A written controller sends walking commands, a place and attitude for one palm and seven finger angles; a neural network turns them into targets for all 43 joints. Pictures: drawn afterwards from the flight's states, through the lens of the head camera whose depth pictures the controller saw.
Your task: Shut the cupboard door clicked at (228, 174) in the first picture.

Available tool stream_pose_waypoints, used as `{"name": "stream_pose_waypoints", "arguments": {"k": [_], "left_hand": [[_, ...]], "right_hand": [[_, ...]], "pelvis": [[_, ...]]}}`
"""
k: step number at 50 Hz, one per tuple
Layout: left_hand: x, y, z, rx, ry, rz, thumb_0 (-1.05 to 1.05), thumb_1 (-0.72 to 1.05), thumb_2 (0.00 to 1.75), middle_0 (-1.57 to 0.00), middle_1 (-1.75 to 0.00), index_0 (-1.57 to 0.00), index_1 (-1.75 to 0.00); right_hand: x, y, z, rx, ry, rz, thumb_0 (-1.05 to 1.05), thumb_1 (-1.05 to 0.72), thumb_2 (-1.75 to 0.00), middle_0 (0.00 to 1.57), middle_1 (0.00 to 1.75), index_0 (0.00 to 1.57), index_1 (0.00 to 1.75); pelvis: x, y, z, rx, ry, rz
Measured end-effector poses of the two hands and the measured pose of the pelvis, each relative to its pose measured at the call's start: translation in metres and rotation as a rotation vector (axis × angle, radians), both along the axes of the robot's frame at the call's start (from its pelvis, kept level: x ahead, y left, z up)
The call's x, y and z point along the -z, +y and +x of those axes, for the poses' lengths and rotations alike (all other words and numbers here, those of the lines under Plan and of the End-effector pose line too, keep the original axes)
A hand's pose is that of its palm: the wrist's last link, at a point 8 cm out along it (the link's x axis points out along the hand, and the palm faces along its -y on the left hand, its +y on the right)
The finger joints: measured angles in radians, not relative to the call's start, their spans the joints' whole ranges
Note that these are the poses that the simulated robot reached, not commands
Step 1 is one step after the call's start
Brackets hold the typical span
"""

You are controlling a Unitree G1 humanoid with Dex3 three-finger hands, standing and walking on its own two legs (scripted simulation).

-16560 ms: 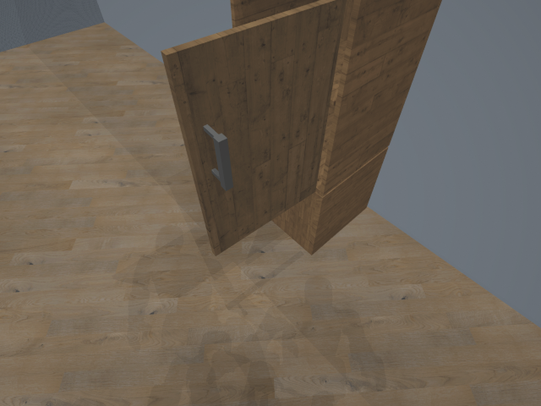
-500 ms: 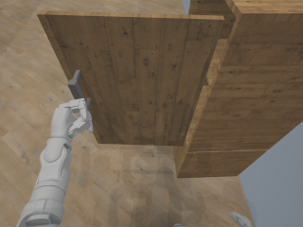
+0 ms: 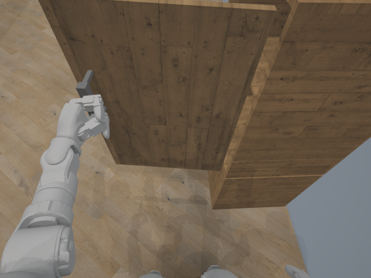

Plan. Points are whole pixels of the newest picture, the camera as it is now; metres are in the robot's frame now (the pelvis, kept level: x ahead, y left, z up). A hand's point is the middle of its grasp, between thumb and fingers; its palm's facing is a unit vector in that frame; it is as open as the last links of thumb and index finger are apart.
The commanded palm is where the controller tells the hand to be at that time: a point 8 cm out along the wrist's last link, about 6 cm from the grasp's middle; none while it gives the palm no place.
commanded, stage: push the door shut along its arc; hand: left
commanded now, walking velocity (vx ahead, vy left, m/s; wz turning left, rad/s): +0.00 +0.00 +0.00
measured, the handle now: (94, 100) +0.50 +0.22 +0.07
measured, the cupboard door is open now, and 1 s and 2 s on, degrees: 84 69 50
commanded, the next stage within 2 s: pull the fist back off the door in 1.48 s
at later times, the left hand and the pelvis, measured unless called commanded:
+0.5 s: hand (120, 102) +0.49 +0.16 +0.08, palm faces -0.24 -0.97 -0.01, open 3.1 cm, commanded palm +0.48 +0.20 +0.08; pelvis +0.00 +0.01 -0.01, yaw -1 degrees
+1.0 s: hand (138, 85) +0.54 +0.12 +0.08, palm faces -0.35 -0.94 +0.01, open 3.1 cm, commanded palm +0.55 +0.17 +0.08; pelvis +0.01 +0.02 -0.02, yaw -2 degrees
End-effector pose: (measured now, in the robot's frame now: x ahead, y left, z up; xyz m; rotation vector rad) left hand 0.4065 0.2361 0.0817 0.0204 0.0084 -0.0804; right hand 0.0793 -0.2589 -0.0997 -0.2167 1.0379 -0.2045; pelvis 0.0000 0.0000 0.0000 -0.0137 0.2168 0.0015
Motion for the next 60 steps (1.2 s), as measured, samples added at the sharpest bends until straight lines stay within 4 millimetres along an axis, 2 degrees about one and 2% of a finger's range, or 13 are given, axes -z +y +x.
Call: {"name": "stream_pose_waypoints", "arguments": {"k": [10, 18, 35, 48, 60], "left_hand": [[0.001, -0.002, 0.03, 0.062, 0.018, 0.001, 0.02, 0.9, 0.9, -1.3, -1.5, -1.31, -1.5], [0.002, -0.013, 0.053, 0.111, 0.03, -0.014, 0.02, 0.9, 0.9, -1.3, -1.5, -1.3, -1.5], [0.001, -0.031, 0.098, 0.202, 0.05, -0.006, 0.02, 0.9, 0.9, -1.3, -1.5, -1.29, -1.5], [0.001, -0.056, 0.133, 0.268, 0.067, -0.017, 0.02, 0.9, 0.9, -1.3, -1.5, -1.29, -1.5], [0.001, -0.066, 0.156, 0.307, 0.087, -0.012, 0.0, 0.91, 0.92, -1.3, -1.5, -1.29, -1.5]], "right_hand": [[0.006, -0.005, -0.041, 0.054, 0.124, -0.024, 0.01, -0.9, -0.9, 0.21, 0.3, 0.2, 0.3], [0.006, -0.004, -0.063, 0.092, 0.184, -0.034, 0.01, -0.9, -0.9, 0.21, 0.3, 0.2, 0.3], [0.01, 0.005, -0.085, 0.127, 0.263, -0.042, 0.0, -0.9, -0.9, 0.21, 0.3, 0.2, 0.3], [0.011, 0.008, -0.101, 0.17, 0.316, -0.057, 0.0, -0.9, -0.9, 0.21, 0.3, 0.2, 0.3], [0.012, 0.01, -0.118, 0.189, 0.392, -0.065, 0.0, -0.9, -0.9, 0.21, 0.3, 0.21, 0.3]], "pelvis": [[0.004, 0.002, -0.001, 0.001, 0.039, -0.007], [0.007, 0.006, 0.0, 0.011, 0.065, -0.012], [0.015, 0.013, 0.002, 0.014, 0.122, -0.028], [0.021, 0.016, 0.007, 0.026, 0.166, -0.034], [0.026, 0.013, 0.011, 0.021, 0.201, -0.041]]}}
